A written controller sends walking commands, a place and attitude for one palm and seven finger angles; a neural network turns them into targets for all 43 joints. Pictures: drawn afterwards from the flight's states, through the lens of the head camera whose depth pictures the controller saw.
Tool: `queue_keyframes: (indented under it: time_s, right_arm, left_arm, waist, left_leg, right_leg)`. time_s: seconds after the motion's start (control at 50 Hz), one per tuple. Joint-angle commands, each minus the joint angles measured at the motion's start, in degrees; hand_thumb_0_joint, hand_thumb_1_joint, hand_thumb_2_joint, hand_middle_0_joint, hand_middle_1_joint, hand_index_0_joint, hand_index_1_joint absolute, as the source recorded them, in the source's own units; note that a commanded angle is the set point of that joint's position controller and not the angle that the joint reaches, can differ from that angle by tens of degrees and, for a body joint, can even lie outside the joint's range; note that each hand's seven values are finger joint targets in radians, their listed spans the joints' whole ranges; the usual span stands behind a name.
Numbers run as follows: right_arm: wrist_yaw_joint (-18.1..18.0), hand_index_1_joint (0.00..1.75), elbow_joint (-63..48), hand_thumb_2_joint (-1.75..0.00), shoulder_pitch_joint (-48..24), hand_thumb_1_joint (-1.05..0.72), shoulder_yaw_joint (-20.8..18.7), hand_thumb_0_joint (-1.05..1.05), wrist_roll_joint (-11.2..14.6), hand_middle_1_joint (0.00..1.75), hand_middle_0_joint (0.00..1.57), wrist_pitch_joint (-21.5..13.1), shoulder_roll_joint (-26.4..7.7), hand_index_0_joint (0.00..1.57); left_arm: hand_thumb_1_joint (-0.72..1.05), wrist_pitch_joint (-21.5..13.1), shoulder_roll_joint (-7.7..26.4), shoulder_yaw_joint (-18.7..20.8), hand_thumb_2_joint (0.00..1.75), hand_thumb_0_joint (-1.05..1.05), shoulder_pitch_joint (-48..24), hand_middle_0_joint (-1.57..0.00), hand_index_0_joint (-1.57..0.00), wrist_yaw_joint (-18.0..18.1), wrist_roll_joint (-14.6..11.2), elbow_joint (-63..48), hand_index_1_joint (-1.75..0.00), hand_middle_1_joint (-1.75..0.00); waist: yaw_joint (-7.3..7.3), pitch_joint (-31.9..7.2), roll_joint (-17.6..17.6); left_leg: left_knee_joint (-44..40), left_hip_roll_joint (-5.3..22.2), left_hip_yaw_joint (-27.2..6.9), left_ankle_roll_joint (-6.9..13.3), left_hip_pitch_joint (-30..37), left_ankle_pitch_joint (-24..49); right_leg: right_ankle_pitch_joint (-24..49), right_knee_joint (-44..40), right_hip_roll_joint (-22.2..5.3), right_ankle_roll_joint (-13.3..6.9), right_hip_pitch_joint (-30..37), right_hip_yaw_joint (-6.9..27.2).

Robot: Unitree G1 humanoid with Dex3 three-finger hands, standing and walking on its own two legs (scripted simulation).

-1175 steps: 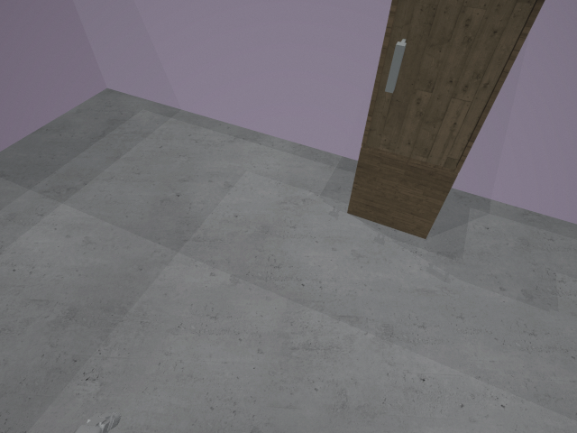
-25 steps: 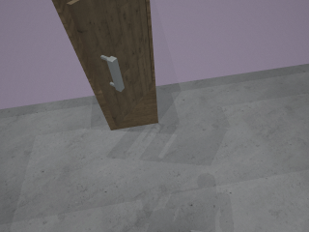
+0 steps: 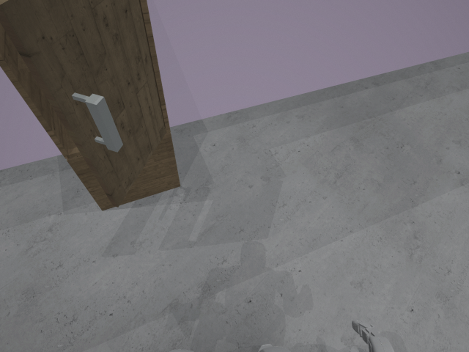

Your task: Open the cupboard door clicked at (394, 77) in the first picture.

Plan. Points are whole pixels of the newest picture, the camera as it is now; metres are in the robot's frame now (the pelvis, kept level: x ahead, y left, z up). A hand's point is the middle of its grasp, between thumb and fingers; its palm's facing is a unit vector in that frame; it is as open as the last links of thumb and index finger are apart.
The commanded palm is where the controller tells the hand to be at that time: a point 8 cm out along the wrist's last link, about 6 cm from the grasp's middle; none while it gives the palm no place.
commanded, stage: walk to a spot facing it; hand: left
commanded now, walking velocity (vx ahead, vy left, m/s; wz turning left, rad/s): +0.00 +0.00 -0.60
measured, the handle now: (97, 122) +0.53 +0.36 +0.00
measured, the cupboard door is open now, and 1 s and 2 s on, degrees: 49 49 49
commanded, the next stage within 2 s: turn to face it in 1.96 s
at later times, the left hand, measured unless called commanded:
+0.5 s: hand (183, 308) +0.20 +0.11 -0.14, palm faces -0.33 -0.90 -0.28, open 7.4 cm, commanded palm none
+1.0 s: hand (212, 240) +0.35 +0.08 -0.16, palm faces -0.55 -0.81 -0.19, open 7.4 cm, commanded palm none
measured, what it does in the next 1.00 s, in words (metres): walks ahead, turning right: right foot, then left foot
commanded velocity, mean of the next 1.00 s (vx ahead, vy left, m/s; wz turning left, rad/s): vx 0.21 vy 0.00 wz -0.59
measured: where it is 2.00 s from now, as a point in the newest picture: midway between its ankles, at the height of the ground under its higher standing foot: (340, 279)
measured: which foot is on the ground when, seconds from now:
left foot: down 0.00-0.36, up 0.38-0.80, down 0.82-1.00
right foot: up 0.00-0.32, down 0.34-0.82, up 0.84-1.00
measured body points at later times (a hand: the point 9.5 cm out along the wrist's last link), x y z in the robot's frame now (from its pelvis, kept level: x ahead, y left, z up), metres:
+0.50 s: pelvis +0.03 -0.04 +0.01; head +0.08 -0.08 +0.45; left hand +0.22 +0.16 -0.12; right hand -0.03 -0.30 -0.15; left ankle +0.05 +0.12 -0.65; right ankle +0.00 -0.12 -0.73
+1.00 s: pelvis +0.20 -0.07 +0.01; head +0.25 -0.08 +0.46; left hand +0.38 +0.12 -0.15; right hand +0.10 -0.30 -0.12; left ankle +0.22 +0.05 -0.73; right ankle +0.09 -0.15 -0.63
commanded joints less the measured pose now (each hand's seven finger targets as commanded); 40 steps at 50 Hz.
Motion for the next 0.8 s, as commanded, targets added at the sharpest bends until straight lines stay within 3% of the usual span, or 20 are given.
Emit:
queue_keyframes:
  time_s: [0.0, 0.02, 0.06, 0.12, 0.22, 0.24, 0.28, 0.3, 0.32, 0.34, 0.36, 0.38, 0.4, 0.44, 0.48, 0.6, 0.7, 0.72, 0.76, 0.78]
  right_arm:
    - [-1.2, 0.3, -3.2, -0.9, 6.2, -0.9, -2.3, 0.0, -1.5, 0.3, 0.2, -0.8, -10.9, 0.2]
    - [-1.3, 0.3, -3.3, -0.9, 6.1, -0.9, -1.7, 0.0, -1.3, 0.3, 0.2, -0.7, -9.8, 0.2]
    - [-1.2, 0.3, -3.2, -0.9, 7.6, -0.9, -1.4, 0.0, -1.1, 0.3, 0.2, -0.9, -8.9, 0.2]
    - [-1.1, 0.3, -2.0, -0.9, 11.4, -0.9, -1.8, 0.0, -0.9, 0.3, 0.2, -0.9, -9.4, 0.2]
    - [-0.5, 0.3, 0.0, -0.9, 15.1, -0.9, -2.5, 0.0, -1.1, 0.3, 0.2, -0.5, -10.9, 0.2]
    - [-0.4, 0.3, 0.2, -0.9, 15.0, -0.9, -2.7, 0.0, -1.0, 0.3, 0.2, -0.4, -11.6, 0.2]
    - [0.0, 0.3, -0.2, -0.9, 13.6, -0.9, -3.0, 0.0, -0.5, 0.3, 0.2, -0.4, -11.9, 0.2]
    - [0.2, 0.3, -0.9, -0.9, 11.9, -0.9, -3.0, 0.0, 0.0, 0.3, 0.2, -0.4, -11.8, 0.2]
    - [0.6, 0.3, -3.1, -0.9, 10.8, -0.9, -2.1, 0.0, 0.9, 0.3, 0.2, -0.2, -7.4, 0.2]
    - [0.3, 0.3, -4.9, -0.9, 7.0, -0.9, -1.6, 0.0, 0.7, 0.3, 0.2, 0.4, -6.7, 0.2]
    - [0.1, 0.3, -4.5, -0.9, 7.1, -0.9, -1.5, 0.0, 0.6, 0.3, 0.2, 0.9, -7.5, 0.2]
    - [0.4, 0.3, -3.5, -0.9, 5.7, -0.9, -1.9, 0.0, 0.2, 0.3, 0.2, 1.0, -6.9, 0.2]
    - [0.9, 0.3, -3.2, -0.9, 5.0, -0.9, -2.0, 0.0, 0.0, 0.3, 0.2, 1.2, -7.0, 0.2]
    - [1.7, 0.3, -2.1, -0.9, 6.0, -0.9, -2.2, 0.0, -0.4, 0.3, 0.2, 1.6, -6.5, 0.2]
    - [2.3, 0.3, -1.4, -0.9, 7.4, -0.9, -2.5, 0.0, -0.6, 0.3, 0.2, 1.4, -6.0, 0.2]
    - [2.8, 0.3, -3.8, -0.9, 2.2, -0.9, -2.9, 0.0, -0.5, 0.3, 0.2, -0.3, -6.3, 0.2]
    - [2.6, 0.3, -5.6, -0.9, 0.3, -0.9, -2.6, 0.0, 0.0, 0.3, 0.2, -2.3, -5.4, 0.2]
    - [2.4, 0.3, -5.2, -0.9, 1.8, -0.9, -2.5, 0.0, 0.0, 0.3, 0.2, -2.7, -5.6, 0.2]
    - [1.4, 0.3, -2.0, -0.9, 11.0, -0.9, -2.8, 0.0, 0.0, 0.3, 0.2, -3.6, -7.6, 0.2]
    - [0.7, 0.3, 0.1, -0.9, 18.4, -0.9, -4.0, 0.0, -0.6, 0.3, 0.2, -4.0, -12.4, 0.2]
  left_arm:
    - [0.9, -1.6, 5.7, 2.0, 0.9, 0.0, -1.7, -0.2, -0.2, -0.9, 1.0, -6.1, -0.3, -0.3]
    - [0.9, -1.4, 5.4, 2.0, 0.9, 0.0, -1.0, -0.2, -0.2, -1.1, 0.7, -5.3, -0.3, -0.3]
    - [0.9, -1.0, 4.4, 1.4, 0.9, 0.0, -0.3, -0.2, -0.2, -1.5, 0.3, -5.5, -0.3, -0.3]
    - [0.9, -0.9, 3.4, 0.8, 0.9, 0.0, -3.0, -0.2, -0.2, -2.0, 0.2, -6.2, -0.3, -0.3]
    - [0.9, -1.5, 2.7, -0.2, 0.9, 0.0, -8.8, -0.2, -0.2, -2.5, 0.1, -7.5, -0.3, -0.3]
    - [0.9, -1.7, 3.0, -0.2, 0.9, 0.0, -8.2, -0.2, -0.2, -2.5, 0.0, -7.2, -0.3, -0.3]
    - [0.9, -2.0, 4.5, 0.1, 0.9, 0.0, -4.0, -0.2, -0.2, -2.2, 0.0, -6.2, -0.3, -0.3]
    - [0.9, -2.4, 6.5, 0.7, 0.9, 0.0, 1.8, -0.2, -0.2, -1.9, 0.1, -4.5, -0.3, -0.3]
    - [0.9, -3.1, 14.1, 2.4, 0.9, 0.0, 7.9, -0.2, -0.2, -0.7, 0.9, -2.8, -0.3, -0.3]
    - [0.9, -2.7, 17.3, 3.0, 0.9, 0.0, 11.2, -0.2, -0.2, 0.1, -0.2, -1.3, -0.3, -0.3]
    - [0.9, -2.7, 15.5, 2.6, 0.9, 0.0, 9.6, -0.2, -0.2, 0.7, -0.3, -1.8, -0.3, -0.3]
    - [0.9, -2.5, 12.1, 2.3, 0.9, 0.0, 5.5, -0.2, -0.2, 1.3, -0.3, -3.0, -0.3, -0.3]
    - [0.9, -2.4, 11.0, 1.8, 0.9, 0.0, 2.1, -0.2, -0.2, 1.2, -0.3, -4.1, -0.3, -0.3]
    - [0.9, -3.0, 9.6, 1.2, 0.9, 0.0, -1.1, -0.2, -0.2, 0.8, -0.1, -5.3, -0.3, -0.3]
    - [0.9, -3.8, 9.8, 1.3, 0.9, 0.0, -1.1, -0.2, -0.2, 0.3, 0.2, -5.2, -0.3, -0.3]
    - [0.9, -5.3, 10.0, 1.7, 0.9, 0.0, 3.5, -0.2, -0.2, -0.6, 0.2, -3.9, -0.3, -0.3]
    - [0.9, -5.5, 10.3, 2.4, 0.9, 0.0, 4.7, -0.2, -0.2, -0.6, 0.6, -3.5, -0.3, -0.3]
    - [0.9, -5.4, 10.0, 2.4, 0.9, 0.0, 4.1, -0.2, -0.2, -0.5, 0.5, -3.6, -0.3, -0.3]
    - [0.9, -5.4, 8.0, 2.1, 0.9, 0.0, 1.1, -0.2, -0.2, -0.6, 0.1, -4.3, -0.3, -0.3]
    - [0.9, -5.5, 4.2, 1.4, 0.9, 0.0, 1.6, -0.2, -0.2, -1.1, -0.3, -4.8, -0.3, -0.3]
  waist:
    - [-1.35, -4.6, 11.2]
    - [-0.8, -4.8, 13.7]
    - [-0.81, -7.2, 13.9]
    - [-2.31, -8.8, 12.7]
    - [-4.9, -7.2, 15.0]
    - [-4.74, -7.6, 15.6]
    - [-1.94, -8.5, 13.1]
    - [1.56, -11.1, 9.1]
    - [4.04, -14.7, -10.8]
    - [5.88, -14.3, -15.8]
    - [4.78, -11.6, -12.4]
    - [3.56, -8.8, -11.9]
    - [1.94, -6.3, -9.7]
    - [-0.52, -4.4, -6.2]
    - [-1.41, -4.6, -4.8]
    - [0.28, -1.9, -5.6]
    - [1.02, -3.1, -7.0]
    - [0.09, -3.9, -6.9]
    - [-4.68, -6.8, -2.6]
    - [-7.86, -11.0, 10.4]
  left_leg:
    - [-13.5, 21.0, -14.5, 10.2, 8.9, 30.5]
    - [-11.1, 18.2, -8.1, 8.4, 9.7, 37.1]
    - [-8.8, 15.0, -0.9, 6.5, 13.5, 42.9]
    - [-7.7, 14.7, 2.0, 6.3, 17.8, 43.7]
    - [-5.7, 16.2, 5.0, 6.2, 17.5, 43.8]
    - [-4.8, 17.0, 5.2, 6.0, 16.9, 43.6]
    - [0.3, 16.7, 6.6, 3.9, 12.8, 41.7]
    - [8.5, 15.0, 9.1, 1.4, 6.4, 35.8]
    - [23.3, 7.6, 14.3, -2.4, -10.5, 6.8]
    - [34.5, 2.5, 8.1, -3.5, -17.4, -22.1]
    - [37.7, 4.9, 1.6, -2.6, -19.9, -19.4]
    - [37.6, 6.3, 1.2, -2.6, -21.9, -14.1]
    - [37.3, 6.4, 1.4, -3.3, -20.9, -10.2]
    - [34.6, 6.0, 2.2, -3.9, -16.5, -4.6]
    - [31.3, 5.0, 2.9, -4.0, -14.8, -0.9]
    - [22.1, 4.0, 2.2, -4.1, -18.7, 0.6]
    - [8.9, 1.2, 2.4, -2.9, -12.2, -3.1]
    - [4.2, 0.5, 2.5, -2.7, -7.4, -2.0]
    - [-7.0, 0.6, 3.1, -2.1, 12.3, 3.5]
    - [-11.6, 11.0, -8.8, 0.8, 25.6, -5.9]
  right_leg:
    - [-6.5, 26.4, -4.5, 2.6, -12.2, -5.0]
    - [-4.7, 29.1, -5.3, 2.9, -12.3, -5.4]
    - [-1.8, 29.5, -5.9, 3.2, -12.7, -7.6]
    - [-0.1, 23.5, -6.7, 3.4, -12.4, -10.4]
    - [-1.0, 5.4, -6.3, 1.5, -4.7, -14.9]
    - [-1.0, 2.3, -6.1, 0.8, -2.1, -15.3]
    - [6.5, -7.9, -5.5, -0.6, 7.6, -15.2]
    - [17.6, -14.9, -7.5, -2.1, 19.0, -12.7]
    - [39.7, -17.8, -22.5, -7.8, 32.9, 7.1]
    - [53.7, -16.9, -30.1, -14.0, 31.8, 16.0]
    - [38.8, -18.3, -28.9, -15.9, 28.8, 14.2]
    - [27.6, -20.2, -24.3, -13.9, 25.8, 12.8]
    - [20.3, -21.6, -22.0, -12.9, 21.0, 11.8]
    - [10.9, -24.4, -19.2, -11.3, 13.0, 8.1]
    - [3.9, -26.1, -17.0, -10.6, 11.9, 6.6]
    - [-2.7, -28.3, -17.3, -12.6, 14.3, 12.2]
    - [5.0, -23.9, -17.4, -13.2, 15.3, 15.1]
    - [7.2, -21.7, -16.4, -12.4, 13.4, 15.0]
    - [8.5, -13.5, -11.0, -8.4, 2.1, 9.8]
    - [4.4, 0.1, -4.5, -5.6, -8.3, 3.6]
